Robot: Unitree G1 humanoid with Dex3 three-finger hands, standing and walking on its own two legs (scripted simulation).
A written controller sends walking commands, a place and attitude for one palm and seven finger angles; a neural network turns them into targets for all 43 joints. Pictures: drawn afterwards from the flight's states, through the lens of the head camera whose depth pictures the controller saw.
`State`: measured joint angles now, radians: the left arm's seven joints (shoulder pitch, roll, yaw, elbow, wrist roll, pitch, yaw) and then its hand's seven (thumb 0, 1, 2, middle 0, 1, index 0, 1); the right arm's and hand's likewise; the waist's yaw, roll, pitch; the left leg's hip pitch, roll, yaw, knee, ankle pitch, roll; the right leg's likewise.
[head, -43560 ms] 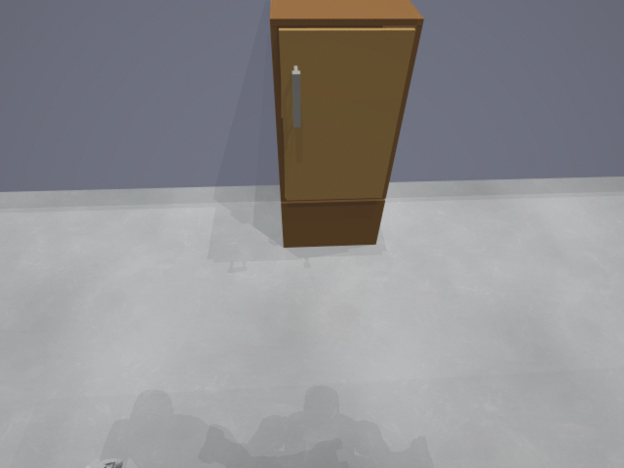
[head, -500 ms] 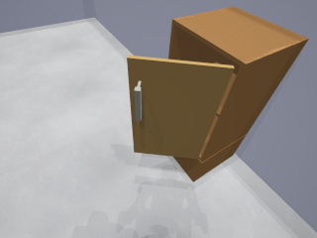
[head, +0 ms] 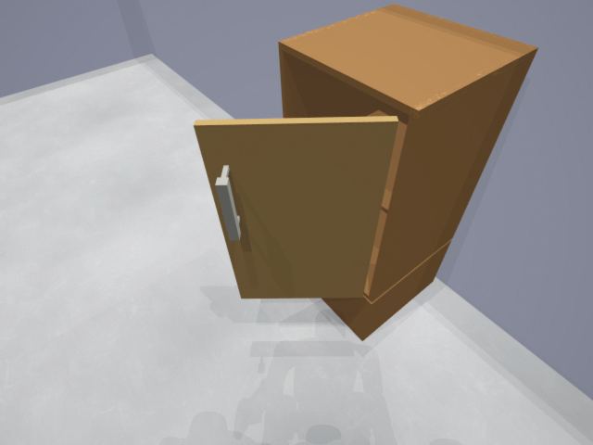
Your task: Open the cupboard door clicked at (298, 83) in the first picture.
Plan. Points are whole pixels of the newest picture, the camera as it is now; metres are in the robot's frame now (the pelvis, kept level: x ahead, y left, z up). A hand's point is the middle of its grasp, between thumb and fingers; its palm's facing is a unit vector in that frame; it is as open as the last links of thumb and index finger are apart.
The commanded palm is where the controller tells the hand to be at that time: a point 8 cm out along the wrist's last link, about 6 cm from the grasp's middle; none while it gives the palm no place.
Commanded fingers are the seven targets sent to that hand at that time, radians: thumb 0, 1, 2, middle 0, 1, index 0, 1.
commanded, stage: look again from close up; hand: left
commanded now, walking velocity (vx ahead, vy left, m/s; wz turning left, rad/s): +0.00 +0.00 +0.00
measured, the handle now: (230, 204) +0.58 +0.15 -0.04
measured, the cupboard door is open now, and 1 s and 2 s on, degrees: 51 51 51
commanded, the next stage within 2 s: raise the hand with hooked fingers in 0.28 s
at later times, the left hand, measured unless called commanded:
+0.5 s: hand out of the picture +0.12 +0.16 -0.09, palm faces +0.29 -0.94 -0.20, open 7.3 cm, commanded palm +0.12 +0.21 -0.06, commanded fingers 0.00 0.74 0.83 -0.21 -0.41 -0.21 -0.41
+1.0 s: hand (155, 438) +0.16 +0.20 -0.05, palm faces -0.01 -1.00 -0.07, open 9.8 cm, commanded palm +0.14 +0.25 -0.05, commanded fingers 0.00 0.15 0.58 -0.25 -0.78 -0.25 -0.78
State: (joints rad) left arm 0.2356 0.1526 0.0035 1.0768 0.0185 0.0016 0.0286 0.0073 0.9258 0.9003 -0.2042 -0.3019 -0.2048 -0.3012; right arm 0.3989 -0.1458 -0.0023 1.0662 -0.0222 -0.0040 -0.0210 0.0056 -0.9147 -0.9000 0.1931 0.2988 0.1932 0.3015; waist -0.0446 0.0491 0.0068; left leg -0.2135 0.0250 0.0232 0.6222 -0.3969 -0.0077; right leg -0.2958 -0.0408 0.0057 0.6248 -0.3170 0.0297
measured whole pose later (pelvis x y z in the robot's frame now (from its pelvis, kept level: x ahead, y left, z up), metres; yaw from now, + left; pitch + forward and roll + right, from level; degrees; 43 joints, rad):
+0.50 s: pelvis +0.02 -0.03 +0.00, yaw +3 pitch +1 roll +1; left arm 0.47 0.15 0.03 0.38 -0.12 -0.02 0.09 0.03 0.92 0.89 -0.21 -0.32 -0.21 -0.31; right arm 0.31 -0.21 -0.03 0.92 0.03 -0.20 -0.08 0.01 -0.92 -0.90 0.20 0.30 0.20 0.30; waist 0.01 0.04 0.01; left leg -0.19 0.04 -0.02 0.54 -0.37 -0.05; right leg -0.27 -0.03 -0.06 0.60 -0.34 -0.01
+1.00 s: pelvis -0.06 -0.01 -0.10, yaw +3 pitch +14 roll -2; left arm 0.29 0.25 0.19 0.05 -0.25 -0.41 -0.36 0.01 0.37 0.68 -0.24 -0.64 -0.24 -0.64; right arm 0.20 -0.22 0.02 0.52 0.02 -0.25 -0.05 0.01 -0.91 -0.90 0.20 0.30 0.20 0.30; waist 0.04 0.01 -0.12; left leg -0.96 0.03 -0.07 1.31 -0.59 -0.03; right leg -0.99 -0.05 -0.07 1.24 -0.49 0.01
